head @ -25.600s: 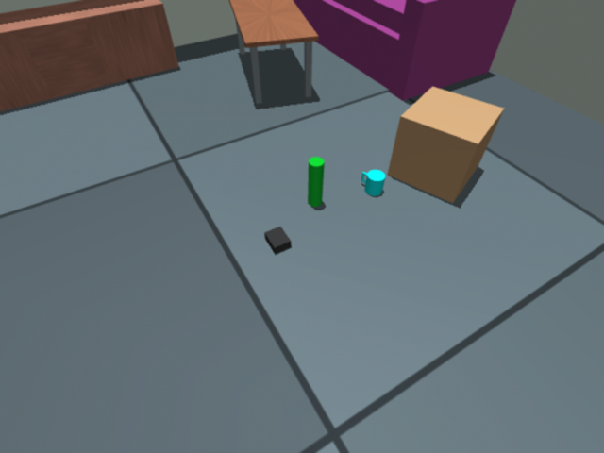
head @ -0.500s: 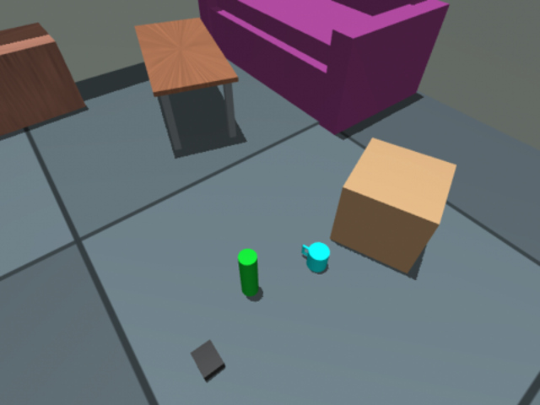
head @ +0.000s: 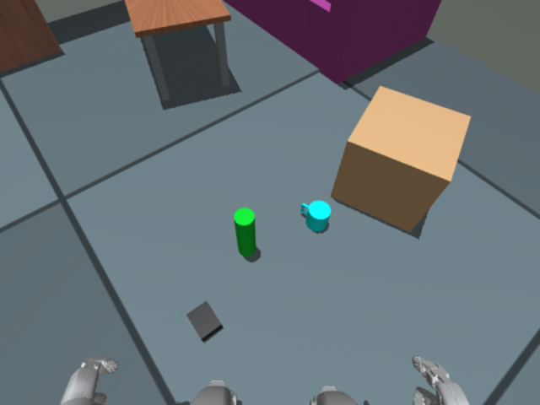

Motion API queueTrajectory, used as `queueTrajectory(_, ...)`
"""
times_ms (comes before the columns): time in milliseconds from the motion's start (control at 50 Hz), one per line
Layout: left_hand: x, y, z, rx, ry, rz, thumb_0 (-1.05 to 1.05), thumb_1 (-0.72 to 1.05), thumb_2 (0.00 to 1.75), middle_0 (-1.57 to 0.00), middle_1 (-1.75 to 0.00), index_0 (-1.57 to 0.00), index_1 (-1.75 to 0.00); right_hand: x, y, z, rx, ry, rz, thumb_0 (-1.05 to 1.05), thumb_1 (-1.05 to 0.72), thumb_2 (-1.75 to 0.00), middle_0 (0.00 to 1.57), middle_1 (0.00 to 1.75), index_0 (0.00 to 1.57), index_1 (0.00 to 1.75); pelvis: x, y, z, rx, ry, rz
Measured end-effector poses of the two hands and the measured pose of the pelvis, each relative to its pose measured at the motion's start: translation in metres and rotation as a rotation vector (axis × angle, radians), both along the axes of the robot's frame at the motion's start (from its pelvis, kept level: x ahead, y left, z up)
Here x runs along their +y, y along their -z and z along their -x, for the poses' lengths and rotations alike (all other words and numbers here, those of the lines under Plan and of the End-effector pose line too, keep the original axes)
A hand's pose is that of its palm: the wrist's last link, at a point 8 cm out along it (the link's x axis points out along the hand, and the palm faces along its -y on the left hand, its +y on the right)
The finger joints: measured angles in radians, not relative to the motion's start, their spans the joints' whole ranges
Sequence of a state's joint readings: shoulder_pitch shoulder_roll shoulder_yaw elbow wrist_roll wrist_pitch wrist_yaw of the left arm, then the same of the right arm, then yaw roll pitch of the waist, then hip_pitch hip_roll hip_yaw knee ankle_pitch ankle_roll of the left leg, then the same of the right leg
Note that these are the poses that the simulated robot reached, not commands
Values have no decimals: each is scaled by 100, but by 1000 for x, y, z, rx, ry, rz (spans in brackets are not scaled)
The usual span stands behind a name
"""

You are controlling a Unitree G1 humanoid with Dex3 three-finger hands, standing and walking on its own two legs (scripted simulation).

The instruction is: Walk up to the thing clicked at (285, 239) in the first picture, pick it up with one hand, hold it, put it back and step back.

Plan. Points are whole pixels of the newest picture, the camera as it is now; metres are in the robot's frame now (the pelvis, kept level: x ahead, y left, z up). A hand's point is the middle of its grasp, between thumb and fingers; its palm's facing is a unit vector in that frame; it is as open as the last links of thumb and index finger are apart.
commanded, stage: rise first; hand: left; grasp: from above
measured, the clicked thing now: (204, 321) +0.41 +0.22 -0.70
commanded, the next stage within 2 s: none
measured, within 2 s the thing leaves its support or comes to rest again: neither
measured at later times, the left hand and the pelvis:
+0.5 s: hand out of the picture +0.13 +0.27 -0.22, palm faces -0.19 -0.72 -0.66, open 13.9 cm; pelvis +0.00 +0.00 -0.07, yaw +0 degrees
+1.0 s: hand (153, 358) +0.25 +0.29 -0.43, palm faces -0.28 -0.23 -0.93, open 13.6 cm; pelvis -0.08 -0.01 -0.27, yaw -3 degrees
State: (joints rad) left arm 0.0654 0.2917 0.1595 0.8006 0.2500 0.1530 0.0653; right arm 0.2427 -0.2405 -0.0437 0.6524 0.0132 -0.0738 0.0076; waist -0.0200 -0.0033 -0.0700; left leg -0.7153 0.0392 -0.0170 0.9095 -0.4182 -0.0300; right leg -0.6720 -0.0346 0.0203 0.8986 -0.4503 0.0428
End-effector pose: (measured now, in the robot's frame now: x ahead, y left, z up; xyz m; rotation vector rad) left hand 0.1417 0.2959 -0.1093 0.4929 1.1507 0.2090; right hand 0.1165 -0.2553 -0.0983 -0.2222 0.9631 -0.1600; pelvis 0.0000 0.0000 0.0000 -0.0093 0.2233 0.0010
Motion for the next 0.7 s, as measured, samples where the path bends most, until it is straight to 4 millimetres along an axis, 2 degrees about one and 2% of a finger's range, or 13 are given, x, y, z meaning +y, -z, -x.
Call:
queueTrajectory(100, 2, 13, 2, -2, 15, -52, -1, -43, 96, -11, -102, -10, -103, 3, 13, -21, -44, -25, 13, 1, -87, -89, 21, 30, 20, 29, 1, 17, -1, 40, -4, 7)
queueTrajectory(240, 0, 27, 6, 24, 30, -109, -1, -48, 96, -10, -103, -9, -103, 10, 26, -43, -93, -48, 21, 1, -84, -88, 21, 30, 20, 29, 0, 35, -3, 87, -9, 17)
queueTrajectory(480, 1, 57, 6, 42, 76, -225, -1, -47, 93, -9, -104, -10, -103, 12, 64, -55, -109, -67, 34, 1, -84, -88, 21, 30, 20, 30, -3, 69, 3, 169, -14, 26)
queueTrajectory(580, 6, 88, -2, 61, 134, -320, -1, -47, 92, -10, -105, -10, -104, 8, 93, -52, -101, -82, 48, 1, -85, -89, 21, 30, 20, 30, -6, 95, 13, 220, -12, 25)
queueTrajectory(700, 4, 143, -29, 43, 253, -456, -1, -49, 93, -11, -105, -11, -104, -2, 151, -35, -35, -92, 70, 1, -87, -89, 21, 30, 20, 29, -7, 142, 30, 302, -1, 22)
